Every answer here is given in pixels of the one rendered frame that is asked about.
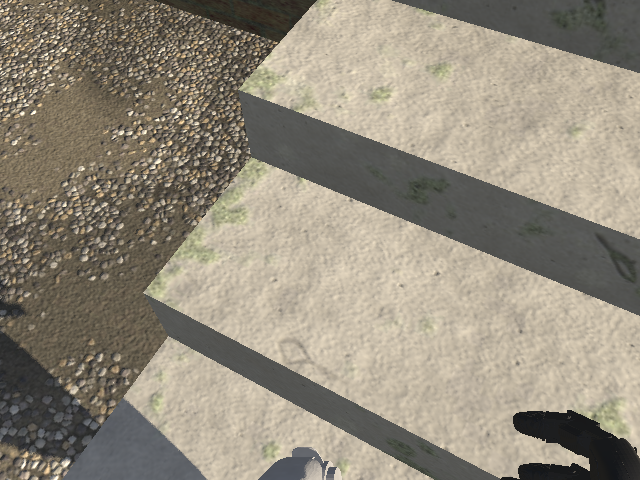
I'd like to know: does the left robot shin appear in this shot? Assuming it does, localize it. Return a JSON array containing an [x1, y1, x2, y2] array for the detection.
[[292, 447, 324, 464]]

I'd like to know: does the left robot thigh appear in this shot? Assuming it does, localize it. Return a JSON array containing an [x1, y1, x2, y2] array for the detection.
[[258, 457, 342, 480]]

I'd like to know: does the right robot hand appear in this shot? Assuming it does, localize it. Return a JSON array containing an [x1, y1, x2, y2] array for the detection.
[[500, 410, 640, 480]]

